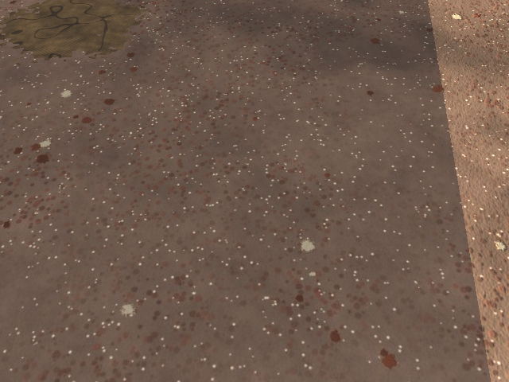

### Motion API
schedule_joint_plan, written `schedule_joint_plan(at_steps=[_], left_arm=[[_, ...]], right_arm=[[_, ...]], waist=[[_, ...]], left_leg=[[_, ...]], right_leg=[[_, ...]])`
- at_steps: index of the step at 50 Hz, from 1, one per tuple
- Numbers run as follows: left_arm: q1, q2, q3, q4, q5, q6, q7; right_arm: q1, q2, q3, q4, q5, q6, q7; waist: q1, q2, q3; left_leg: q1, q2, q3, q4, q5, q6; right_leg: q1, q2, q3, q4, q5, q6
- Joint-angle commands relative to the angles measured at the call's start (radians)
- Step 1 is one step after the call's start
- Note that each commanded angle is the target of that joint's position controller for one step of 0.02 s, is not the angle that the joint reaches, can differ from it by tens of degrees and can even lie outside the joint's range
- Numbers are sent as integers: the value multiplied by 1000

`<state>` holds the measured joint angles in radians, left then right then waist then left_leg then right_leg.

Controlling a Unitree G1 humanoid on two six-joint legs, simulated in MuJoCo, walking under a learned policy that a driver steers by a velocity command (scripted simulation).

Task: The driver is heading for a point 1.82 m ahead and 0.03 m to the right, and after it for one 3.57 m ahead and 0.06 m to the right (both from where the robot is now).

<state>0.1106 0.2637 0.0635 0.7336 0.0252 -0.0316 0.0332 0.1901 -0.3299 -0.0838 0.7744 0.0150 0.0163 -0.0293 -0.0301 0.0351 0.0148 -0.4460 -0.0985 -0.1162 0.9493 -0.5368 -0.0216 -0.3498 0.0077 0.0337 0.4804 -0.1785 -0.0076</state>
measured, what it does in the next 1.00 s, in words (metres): steps on the spot: left foot, then right foot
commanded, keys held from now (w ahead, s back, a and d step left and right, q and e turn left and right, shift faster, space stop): q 0.04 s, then no key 0.96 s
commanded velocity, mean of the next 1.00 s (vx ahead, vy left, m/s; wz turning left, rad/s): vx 0.01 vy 0.00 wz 0.15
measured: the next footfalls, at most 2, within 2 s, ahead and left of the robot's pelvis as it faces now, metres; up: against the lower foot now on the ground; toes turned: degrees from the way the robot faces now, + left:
left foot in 0.30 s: +0.04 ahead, +0.15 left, +0.00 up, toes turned +6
right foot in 0.56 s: +0.06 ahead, -0.11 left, +0.00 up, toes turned +7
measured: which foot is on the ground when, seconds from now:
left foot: up 0.00-0.28, down 0.30-1.00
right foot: down 0.00-0.30, up 0.32-0.54, down 0.56-1.00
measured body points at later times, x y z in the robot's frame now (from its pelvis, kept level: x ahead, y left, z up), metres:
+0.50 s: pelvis +0.01 +0.04 +0.00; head +0.02 +0.05 +0.45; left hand +0.07 +0.33 -0.12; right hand +0.20 -0.19 -0.10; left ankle +0.00 +0.14 -0.74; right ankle +0.02 -0.12 -0.71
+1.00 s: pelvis +0.01 +0.02 +0.00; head +0.01 +0.02 +0.45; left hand +0.05 +0.29 -0.14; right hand +0.12 -0.23 -0.14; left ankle +0.00 +0.14 -0.74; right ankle +0.02 -0.11 -0.74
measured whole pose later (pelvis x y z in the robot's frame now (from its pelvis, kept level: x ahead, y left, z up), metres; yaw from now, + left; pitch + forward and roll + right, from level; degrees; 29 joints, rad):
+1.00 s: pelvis +0.01 +0.02 +0.00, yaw +7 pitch -2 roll +0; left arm 0.19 0.23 0.03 0.99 0.01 -0.01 0.03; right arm 0.18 -0.24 -0.05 0.97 -0.01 0.01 -0.02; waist 0.00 0.00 0.04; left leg -0.21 -0.01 -0.02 0.51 -0.27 0.00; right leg -0.19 -0.02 0.00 0.50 -0.28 0.02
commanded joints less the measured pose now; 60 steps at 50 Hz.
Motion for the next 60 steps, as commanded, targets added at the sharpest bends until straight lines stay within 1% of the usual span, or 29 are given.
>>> schedule_joint_plan(at_steps=[1,3,6,8,10,12,13,14,15,16,17,18,19,21,25,27,28,29,30,31,32,34,44,52,53,54,56,58,60], left_arm=[[-19,122,30,-72,-10,0,5],[-15,137,31,-60,-4,10,8],[17,155,37,-41,-7,20,13],[11,174,42,-36,-15,23,8],[23,187,44,-24,-24,24,0],[17,190,40,-12,-37,27,-6],[16,181,35,-3,-46,28,-8],[67,154,25,22,-47,25,-12],[101,91,3,19,-11,17,-22],[95,54,-8,-4,6,10,-22],[26,121,6,-9,-4,15,-12],[18,140,16,-5,-18,21,-9],[34,138,20,15,-20,27,-2],[70,140,26,38,-15,39,4],[81,91,9,61,-27,34,-1],[104,84,4,78,-23,30,-5],[104,108,6,82,-12,30,-6],[106,157,13,79,-8,31,-5],[93,198,26,97,-21,33,-7],[85,152,19,98,-23,31,-14],[81,125,12,107,-16,27,-16],[70,112,6,119,-11,17,-14],[86,103,-6,189,-17,12,2],[93,86,-14,236,-19,16,3],[111,81,-15,250,-21,18,4],[116,89,-11,255,-28,21,7],[108,95,-8,245,-36,18,11],[119,85,-10,241,-44,-6,7],[121,75,-9,238,-48,-32,-3]], right_arm=[[80,-136,-45,-41,2,23,-9],[52,-81,-30,-66,6,35,-3],[5,-36,-10,-104,1,29,4],[-13,-29,0,-116,-5,25,13],[-18,-43,0,-119,-5,25,20],[11,-45,-2,-105,-7,26,27],[42,-42,-3,-89,-10,25,31],[46,-64,-6,-90,-15,26,29],[60,-131,-17,-101,-25,29,18],[-6,-145,-8,-118,-41,29,18],[-20,-92,2,-124,-54,12,25],[-42,-70,11,-110,-57,-4,27],[-60,-75,9,-102,-50,-16,26],[-85,-64,14,-88,-33,-29,22],[-92,-40,20,-57,-26,-23,19],[-94,-30,25,-38,-15,-18,20],[-64,-21,27,-24,-15,-22,22],[-37,-17,28,-17,-29,-28,27],[-9,-23,23,-10,-31,-31,32],[-49,-33,23,-1,-32,-28,29],[-76,-31,21,0,-27,-24,24],[-81,-19,22,11,-24,-10,15],[-41,-16,18,107,-22,-13,6],[-9,-16,23,176,-20,-16,-3],[9,-13,23,191,-18,-14,-4],[17,-24,19,198,-11,-12,-7],[22,-35,15,195,-3,-18,-10],[44,-28,15,198,6,-44,-6],[76,-32,11,206,12,-69,2]], waist=[[0,-150,-107],[9,-175,-76],[33,-202,-107],[43,-216,-131],[51,-225,-135],[30,-214,-120],[10,-204,-110],[11,-168,-102],[44,24,-146],[74,209,-111],[14,159,-94],[26,152,-68],[31,150,-58],[46,137,-52],[41,103,-78],[64,82,-77],[56,52,-83],[26,-12,-77],[-11,-104,-57],[27,-89,-38],[33,-82,-24],[32,-93,-8],[39,-35,2],[36,-30,10],[35,-30,-10],[34,-31,7],[30,-32,87],[28,-25,127],[19,-7,112]], left_leg=[[-195,92,6,268,33,-59],[-147,90,54,223,99,-73],[-81,98,79,40,118,-72],[10,106,99,-88,133,-60],[73,100,120,-193,149,-45],[164,85,146,-369,246,-13],[247,72,162,-504,345,13],[345,96,118,-594,439,43],[468,279,-103,-613,654,95],[362,438,-234,-616,728,239],[279,423,-234,-640,617,292],[271,380,-193,-646,574,271],[277,344,-158,-642,559,242],[267,327,-122,-617,685,223],[286,294,-77,-574,767,220],[273,267,-65,-555,686,187],[254,242,-63,-555,577,146],[220,199,-37,-541,450,109],[213,147,10,-557,379,83],[243,129,37,-537,347,61],[247,127,45,-524,340,57],[243,131,42,-519,375,59],[239,126,55,-526,389,43],[242,125,63,-529,394,37],[246,114,74,-531,288,41],[223,98,85,-521,106,54],[134,108,57,-528,-162,88],[111,141,9,-536,-191,115],[145,176,-45,-544,-170,141]], right_leg=[[242,-305,228,-123,407,-199],[169,-253,135,-154,388,-199],[203,-255,93,-153,403,-220],[196,-266,77,-147,409,-225],[201,-280,87,-136,384,-226],[181,-270,84,-102,315,-204],[143,-253,71,-75,262,-174],[78,-222,49,-43,165,-110],[-27,-140,-37,122,-56,-14],[-104,-60,-79,163,-346,50],[-65,-79,-24,259,-385,68],[-77,-78,-10,299,-358,69],[-88,-78,-4,319,-338,73],[-63,-86,14,347,-292,88],[42,-70,-17,180,-201,91],[148,-59,-31,-41,4,76],[212,-78,0,-81,143,63],[251,-123,36,-67,271,42],[213,-115,16,-21,190,6],[154,-99,14,-40,78,-6],[132,-95,17,-61,38,1],[126,-86,11,-72,47,16],[141,-67,-2,-65,13,13],[138,-54,-12,-68,11,11],[142,-41,-24,-68,-91,6],[118,-25,-34,-56,-253,-8],[34,-31,-8,-53,-503,-43],[-3,-52,26,-41,-521,-67],[-22,-55,31,0,-464,-76]])
Keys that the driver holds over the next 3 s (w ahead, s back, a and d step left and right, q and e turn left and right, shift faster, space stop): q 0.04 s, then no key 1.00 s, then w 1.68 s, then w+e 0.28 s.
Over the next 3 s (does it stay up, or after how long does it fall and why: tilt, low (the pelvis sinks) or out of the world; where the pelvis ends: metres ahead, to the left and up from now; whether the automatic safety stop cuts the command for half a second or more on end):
stays up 0.93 0.13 0.00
